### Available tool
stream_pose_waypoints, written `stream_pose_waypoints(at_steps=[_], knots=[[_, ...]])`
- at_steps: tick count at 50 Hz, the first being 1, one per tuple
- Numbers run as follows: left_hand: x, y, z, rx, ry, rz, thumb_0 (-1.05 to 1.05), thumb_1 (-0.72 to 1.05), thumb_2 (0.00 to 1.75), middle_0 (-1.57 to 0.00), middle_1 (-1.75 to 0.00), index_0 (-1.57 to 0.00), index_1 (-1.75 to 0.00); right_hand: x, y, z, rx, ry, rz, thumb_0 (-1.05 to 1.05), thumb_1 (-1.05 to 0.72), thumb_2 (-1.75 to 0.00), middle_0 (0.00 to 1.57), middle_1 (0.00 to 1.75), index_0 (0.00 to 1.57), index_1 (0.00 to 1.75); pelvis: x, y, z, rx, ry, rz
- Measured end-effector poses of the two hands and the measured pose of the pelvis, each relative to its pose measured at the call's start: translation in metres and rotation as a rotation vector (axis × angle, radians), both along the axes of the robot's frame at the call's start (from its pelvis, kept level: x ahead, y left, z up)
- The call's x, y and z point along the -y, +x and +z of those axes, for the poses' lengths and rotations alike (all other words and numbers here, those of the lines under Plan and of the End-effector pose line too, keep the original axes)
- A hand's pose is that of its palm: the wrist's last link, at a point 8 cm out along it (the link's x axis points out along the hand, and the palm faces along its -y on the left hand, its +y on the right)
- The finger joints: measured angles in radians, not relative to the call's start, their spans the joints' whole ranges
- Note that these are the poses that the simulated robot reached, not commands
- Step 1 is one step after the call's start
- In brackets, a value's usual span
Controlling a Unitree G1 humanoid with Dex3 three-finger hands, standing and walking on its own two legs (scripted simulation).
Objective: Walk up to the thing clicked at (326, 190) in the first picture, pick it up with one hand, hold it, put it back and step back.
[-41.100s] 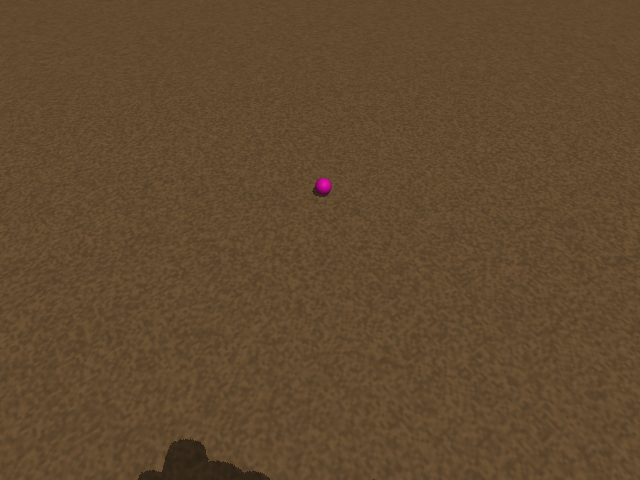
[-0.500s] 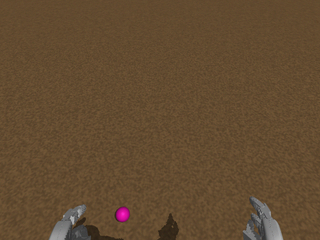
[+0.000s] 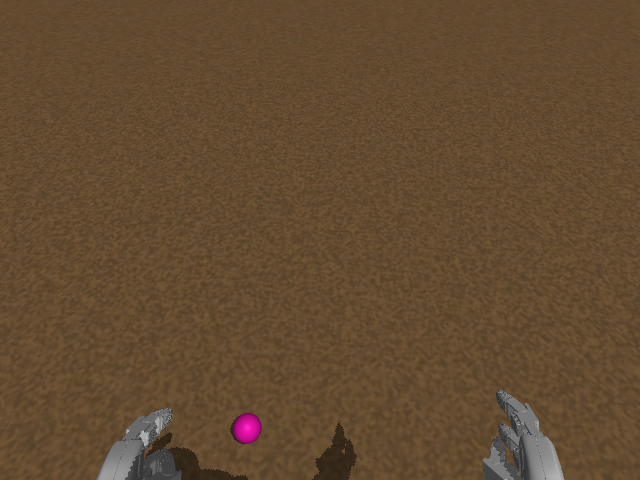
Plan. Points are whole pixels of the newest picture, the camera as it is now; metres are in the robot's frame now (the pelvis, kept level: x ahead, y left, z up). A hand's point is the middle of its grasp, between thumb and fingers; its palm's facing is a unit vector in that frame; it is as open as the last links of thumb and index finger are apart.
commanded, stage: home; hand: left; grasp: from above
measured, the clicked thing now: (247, 428) +0.40 +0.20 -0.67
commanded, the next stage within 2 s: stand in 0.60 s
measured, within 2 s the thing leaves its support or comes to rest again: neither
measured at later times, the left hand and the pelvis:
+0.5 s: hand (178, 474) +0.17 +0.18 -0.05, palm faces +0.05 -0.98 -0.20, open 7.4 cm; pelvis +0.01 +0.00 +0.00, yaw +0 degrees
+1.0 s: hand out of the picture +0.12 +0.24 -0.11, palm faces +0.02 -0.94 -0.33, open 7.4 cm; pelvis +0.00 +0.01 +0.04, yaw -1 degrees
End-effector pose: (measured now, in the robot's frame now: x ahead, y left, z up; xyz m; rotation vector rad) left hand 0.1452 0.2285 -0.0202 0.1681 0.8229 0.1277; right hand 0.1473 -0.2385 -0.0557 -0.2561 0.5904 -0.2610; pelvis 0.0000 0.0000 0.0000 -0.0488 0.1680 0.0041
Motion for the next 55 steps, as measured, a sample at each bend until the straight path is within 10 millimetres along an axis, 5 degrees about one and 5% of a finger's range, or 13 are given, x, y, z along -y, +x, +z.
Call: stream_pose_waypoints(at_steps=[35, 39, 48, 55], knots=[[-0.001, 0.009, -0.001, -0.003, 0.0, -0.002, 0.01, 0.9, 0.9, -0.2, -0.31, -0.21, -0.3, 0.002, 0.007, 0.0, -0.01, -0.005, -0.012, 0.01, -0.9, -0.9, 0.21, 0.3, 0.2, 0.3, -0.001, 0.009, 0.0, -0.013, -0.001, -0.001], [-0.013, 0.014, -0.021, 0.022, 0.092, -0.047, 0.01, 0.9, 0.9, -0.2, -0.31, -0.21, -0.31, 0.006, 0.001, -0.015, -0.223, -0.046, 0.115, 0.01, -0.9, -0.9, 0.21, 0.3, 0.2, 0.3, -0.001, 0.002, 0.009, 0.067, 0.024, -0.009], [-0.052, -0.027, -0.051, -0.188, 0.127, 0.019, 0.01, 0.9, 0.9, -0.2, -0.3, -0.21, -0.3, 0.03, -0.038, -0.013, -0.449, -0.008, 0.034, 0.01, -0.9, -0.9, 0.21, 0.3, 0.2, 0.3, -0.007, 0.002, 0.031, 0.148, 0.044, -0.019], [-0.061, -0.067, -0.056, -0.333, 0.112, 0.063, 0.01, 0.9, 0.9, -0.2, -0.3, -0.21, -0.3, 0.028, -0.066, -0.009, -0.543, 0.011, -0.031, 0.01, -0.9, -0.9, 0.21, 0.3, 0.2, 0.3, -0.014, 0.005, 0.046, 0.19, 0.039, -0.023]])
